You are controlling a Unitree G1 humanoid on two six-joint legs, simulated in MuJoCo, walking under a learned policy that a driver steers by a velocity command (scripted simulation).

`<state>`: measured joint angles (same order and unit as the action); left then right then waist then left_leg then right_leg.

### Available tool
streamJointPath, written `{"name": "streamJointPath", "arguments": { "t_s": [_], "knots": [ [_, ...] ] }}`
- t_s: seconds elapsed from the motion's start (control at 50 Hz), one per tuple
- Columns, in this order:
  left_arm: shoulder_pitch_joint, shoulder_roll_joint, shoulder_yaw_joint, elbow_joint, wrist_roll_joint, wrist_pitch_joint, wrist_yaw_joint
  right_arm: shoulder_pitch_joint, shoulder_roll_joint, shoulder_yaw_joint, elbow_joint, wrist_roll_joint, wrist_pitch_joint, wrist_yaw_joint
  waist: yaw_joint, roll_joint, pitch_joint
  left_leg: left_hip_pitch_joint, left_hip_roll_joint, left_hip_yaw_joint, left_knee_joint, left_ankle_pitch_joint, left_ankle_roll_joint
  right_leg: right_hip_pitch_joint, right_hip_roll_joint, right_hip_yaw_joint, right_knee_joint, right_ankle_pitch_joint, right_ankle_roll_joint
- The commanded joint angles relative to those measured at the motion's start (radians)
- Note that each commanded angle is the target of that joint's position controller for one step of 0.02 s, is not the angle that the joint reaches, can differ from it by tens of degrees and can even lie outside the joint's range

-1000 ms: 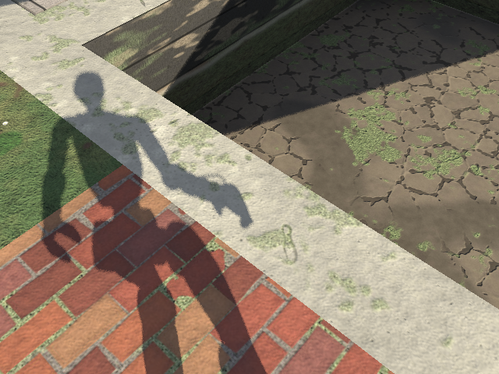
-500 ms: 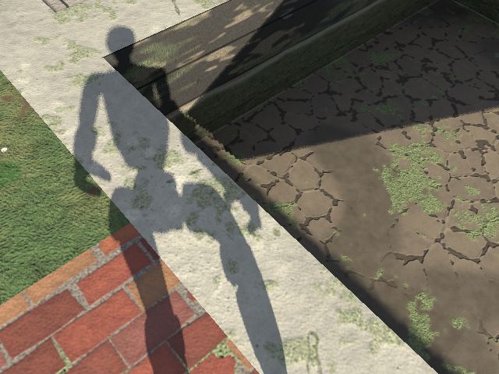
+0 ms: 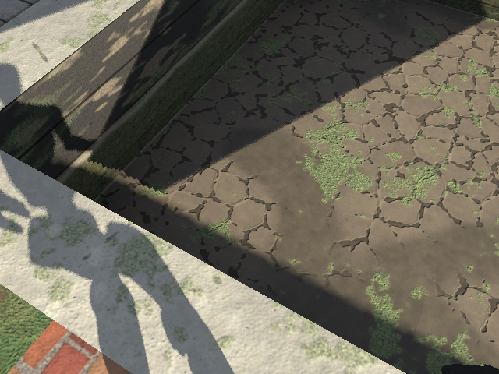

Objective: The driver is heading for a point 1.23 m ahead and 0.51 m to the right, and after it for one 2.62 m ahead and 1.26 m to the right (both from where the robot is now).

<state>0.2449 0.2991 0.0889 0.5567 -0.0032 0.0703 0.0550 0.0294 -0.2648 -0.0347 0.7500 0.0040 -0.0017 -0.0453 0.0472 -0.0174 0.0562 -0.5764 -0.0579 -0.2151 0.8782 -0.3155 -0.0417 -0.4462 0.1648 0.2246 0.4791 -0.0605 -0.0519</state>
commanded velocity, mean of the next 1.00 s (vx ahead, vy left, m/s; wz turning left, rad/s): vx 0.30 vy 0.00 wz -0.58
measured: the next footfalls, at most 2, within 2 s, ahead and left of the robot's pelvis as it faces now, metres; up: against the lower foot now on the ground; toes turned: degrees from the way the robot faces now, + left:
left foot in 0.14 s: +0.12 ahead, +0.16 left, +0.00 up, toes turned -19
right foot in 0.64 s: -0.06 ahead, -0.03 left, +0.00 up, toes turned -42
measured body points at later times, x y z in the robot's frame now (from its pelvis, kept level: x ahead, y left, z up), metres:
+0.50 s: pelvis +0.01 +0.08 +0.01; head +0.04 +0.08 +0.45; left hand +0.26 +0.26 -0.09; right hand +0.03 -0.23 -0.09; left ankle +0.08 +0.17 -0.73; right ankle -0.07 -0.05 -0.67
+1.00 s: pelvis +0.07 -0.03 -0.01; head +0.09 -0.05 +0.44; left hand +0.26 +0.16 -0.12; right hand +0.07 -0.32 -0.12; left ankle +0.27 -0.03 -0.66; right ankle -0.09 -0.01 -0.73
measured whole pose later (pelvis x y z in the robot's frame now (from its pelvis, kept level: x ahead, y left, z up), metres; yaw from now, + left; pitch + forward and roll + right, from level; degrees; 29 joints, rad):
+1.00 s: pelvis +0.07 -0.03 -0.01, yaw -33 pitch +2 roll +0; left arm 0.42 0.25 0.00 0.68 0.03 -0.05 0.03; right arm 0.16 -0.25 -0.04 0.68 -0.03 0.05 0.04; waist 0.02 0.03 0.00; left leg -0.81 -0.01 0.00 0.99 0.01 0.04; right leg 0.01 0.02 -0.16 0.43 -0.48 -0.04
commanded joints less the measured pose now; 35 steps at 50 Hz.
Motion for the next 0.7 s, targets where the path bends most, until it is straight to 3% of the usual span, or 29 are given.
{"name": "streamJointPath", "arguments": {
  "t_s": [0.02,0.08,0.12,0.14,0.16,0.18,0.2,0.22,0.24,0.26,0.32,0.38,0.44,0.5,0.52,0.56,0.58,0.6,0.62,0.64,0.66,0.68,0.7],
  "knots": [
    [-0.04,0.153,0.052,-0.109,-0.007,0.012,0.017,0.053,-0.085,-0.027,-0.018,0.01,-0.013,0.003,-0.023,-0.167,-0.19,0.116,-0.036,0.05,-0.11,0.038,-0.003,0.152,-0.2,0.314,-0.163,-0.218,-0.093],
    [-0.028,0.147,0.053,-0.123,-0.014,0.025,0.017,0.071,-0.112,-0.044,-0.003,0.015,-0.025,0.024,-0.021,-0.219,-0.18,0.2,-0.024,0.032,-0.266,0.027,0.017,0.192,-0.2,0.407,-0.156,-0.263,-0.074],
    [-0.05,0.147,0.053,-0.137,-0.028,0.023,0.011,0.122,-0.132,-0.058,0.02,0.008,-0.034,0.033,-0.044,-0.207,-0.18,0.315,0.017,0.046,-0.435,0.117,0.04,0.177,-0.171,0.424,-0.114,-0.321,-0.049],
    [-0.019,0.122,0.043,-0.141,-0.027,0.022,0.007,0.145,-0.169,-0.072,0.028,-0.007,-0.033,0.031,-0.036,-0.116,-0.21,0.427,0.132,-0.022,-0.495,0.172,0.084,0.116,-0.115,0.374,-0.004,-0.452,-0.021],
    [0.0,0.095,0.037,-0.166,-0.028,0.022,0.002,0.134,-0.248,-0.086,0.026,-0.033,-0.02,0.031,0.005,0.181,-0.18,0.473,0.334,-0.236,-0.539,0.337,0.21,-0.075,0.034,0.159,0.232,-0.609,0.024],
    [0.047,0.138,0.048,-0.157,-0.021,0.004,-0.009,0.084,-0.23,-0.087,-0.004,-0.062,-0.018,0.035,0.023,0.314,-0.179,0.395,0.44,-0.368,-0.6,0.364,0.289,-0.11,0.044,0.054,0.52,-0.6,0.062],
    [0.061,0.207,0.067,-0.119,-0.025,0.0,-0.015,0.002,-0.17,-0.073,-0.044,-0.055,-0.015,0.028,0.036,0.229,-0.135,0.343,0.403,-0.26,-0.604,0.312,0.272,-0.128,-0.013,0.017,0.651,-0.509,0.088],
    [0.068,0.209,0.069,-0.094,-0.029,0.012,-0.009,-0.051,-0.133,-0.063,-0.064,-0.034,-0.008,0.019,0.045,0.17,-0.101,0.309,0.323,-0.138,-0.588,0.228,0.228,-0.127,-0.036,-0.013,0.703,-0.43,0.099],
    [0.083,0.184,0.059,-0.079,-0.026,0.031,0.002,-0.053,-0.12,-0.054,-0.071,-0.018,-0.004,0.009,0.038,0.126,-0.089,0.309,0.287,-0.078,-0.582,0.182,0.204,-0.143,-0.036,-0.024,0.773,-0.367,0.107],
    [0.091,0.155,0.047,-0.076,-0.025,0.044,0.002,-0.044,-0.112,-0.047,-0.071,-0.008,-0.001,0.0,0.033,0.121,-0.07,0.307,0.276,-0.032,-0.576,0.197,0.21,-0.161,-0.048,-0.048,0.857,-0.336,0.119],
    [0.045,0.131,0.023,-0.102,-0.037,0.048,-0.001,0.024,-0.114,-0.043,-0.077,-0.024,0.013,-0.018,-0.015,0.146,-0.051,0.389,0.257,0.073,-0.563,0.239,0.244,-0.235,-0.11,-0.139,0.865,-0.279,0.152],
    [-0.031,0.101,0.0,-0.132,-0.04,0.039,-0.018,0.116,-0.141,-0.057,-0.07,-0.032,0.033,-0.023,-0.082,0.184,-0.07,0.525,0.299,0.099,-0.534,0.299,0.273,-0.279,-0.184,-0.187,0.736,-0.31,0.174],
    [-0.067,0.068,-0.018,-0.151,-0.034,0.024,-0.033,0.124,-0.18,-0.077,-0.077,-0.025,0.039,-0.014,-0.101,0.192,-0.097,0.542,0.352,0.129,-0.529,0.313,0.289,-0.223,-0.247,-0.218,0.596,-0.355,0.161],
    [-0.043,0.069,-0.015,-0.138,-0.034,0.022,-0.036,0.088,-0.199,-0.088,-0.088,-0.024,0.038,0.003,-0.079,0.192,-0.12,0.463,0.372,0.204,-0.519,0.346,0.283,-0.08,-0.253,-0.276,0.469,-0.37,0.127],
    [-0.023,0.075,-0.011,-0.125,-0.038,0.025,-0.035,0.092,-0.209,-0.093,-0.089,-0.018,0.036,0.01,-0.078,0.192,-0.142,0.44,0.382,0.22,-0.546,0.188,0.27,-0.031,-0.246,-0.304,0.432,-0.362,0.106],
    [-0.004,0.083,-0.005,-0.117,-0.037,0.026,-0.04,0.079,-0.221,-0.098,-0.09,0.012,0.023,0.019,-0.06,0.197,-0.137,0.376,0.409,0.202,-0.61,-0.136,0.234,0.055,-0.245,-0.327,0.355,-0.381,0.048],
    [0.001,0.069,-0.009,-0.11,-0.034,0.02,-0.045,0.049,-0.21,-0.092,-0.1,0.026,0.018,0.022,-0.044,0.175,-0.112,0.325,0.407,0.204,-0.609,-0.182,0.212,0.11,-0.238,-0.334,0.281,-0.37,0.02],
    [0.059,0.054,-0.008,-0.073,-0.03,0.011,-0.046,0.01,-0.189,-0.081,-0.1,0.038,0.017,0.024,-0.001,0.132,-0.108,0.27,0.39,0.239,-0.573,-0.222,0.186,0.205,-0.216,-0.365,0.163,-0.315,-0.011],
    [0.187,0.044,-0.003,-0.002,-0.025,-0.002,-0.044,-0.011,-0.145,-0.069,-0.101,0.032,0.017,0.025,0.047,0.035,-0.112,0.19,0.332,0.313,-0.436,-0.256,0.155,0.349,-0.163,-0.392,0.061,-0.276,-0.03],
    [0.323,0.076,0.01,0.053,-0.026,-0.02,-0.041,-0.06,-0.056,-0.045,-0.121,0.013,0.011,0.033,0.102,-0.176,-0.079,-0.031,0.235,0.418,-0.057,-0.243,0.092,0.51,-0.239,-0.194,-0.023,-0.31,-0.077],
    [0.303,0.199,0.018,0.012,-0.024,-0.042,-0.043,-0.082,-0.018,-0.029,-0.203,-0.004,-0.02,0.048,0.05,-0.412,-0.02,-0.442,0.074,0.359,0.291,-0.332,0.039,0.582,-0.457,0.286,-0.084,-0.249,-0.209],
    [0.243,0.18,0.02,-0.02,-0.003,-0.073,-0.053,-0.126,-0.084,-0.043,-0.22,0.035,-0.047,0.059,0.072,-0.224,-0.085,-0.506,0.118,0.179,0.329,-0.203,0.05,0.551,-0.556,0.43,-0.234,-0.432,-0.303],
    [0.189,0.149,0.007,-0.02,0.004,-0.09,-0.052,-0.111,-0.127,-0.053,-0.215,0.062,-0.055,0.066,0.034,-0.161,-0.031,-0.537,0.148,0.168,0.346,-0.1,0.06,0.525,-0.557,0.377,-0.248,-0.524,-0.279]
  ]
}}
